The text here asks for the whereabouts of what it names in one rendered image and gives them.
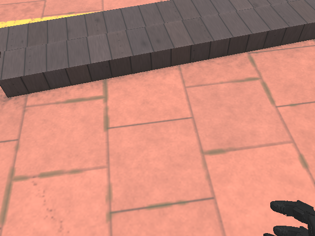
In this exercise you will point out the robot right hand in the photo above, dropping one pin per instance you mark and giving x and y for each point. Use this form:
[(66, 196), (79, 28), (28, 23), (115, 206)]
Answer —
[(300, 211)]

